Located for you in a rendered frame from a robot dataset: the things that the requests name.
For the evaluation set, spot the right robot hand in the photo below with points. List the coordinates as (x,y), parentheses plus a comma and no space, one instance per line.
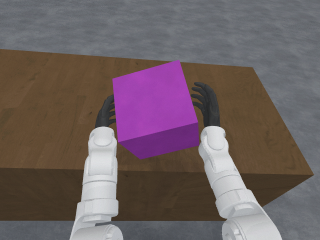
(209,106)

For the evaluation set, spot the robot right upper arm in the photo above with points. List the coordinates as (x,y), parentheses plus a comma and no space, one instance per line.
(249,227)

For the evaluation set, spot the robot left upper arm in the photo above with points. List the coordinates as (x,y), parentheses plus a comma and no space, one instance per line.
(102,232)

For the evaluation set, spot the pedestal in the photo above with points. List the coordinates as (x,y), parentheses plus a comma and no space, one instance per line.
(49,103)

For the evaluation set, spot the robot left forearm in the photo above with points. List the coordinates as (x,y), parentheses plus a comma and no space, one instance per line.
(98,200)

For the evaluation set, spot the left robot hand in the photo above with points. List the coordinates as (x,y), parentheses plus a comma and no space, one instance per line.
(104,114)

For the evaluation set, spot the robot right forearm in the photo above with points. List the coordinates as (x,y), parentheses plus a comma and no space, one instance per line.
(233,199)

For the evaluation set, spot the carton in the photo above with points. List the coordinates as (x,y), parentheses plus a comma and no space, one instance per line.
(154,111)

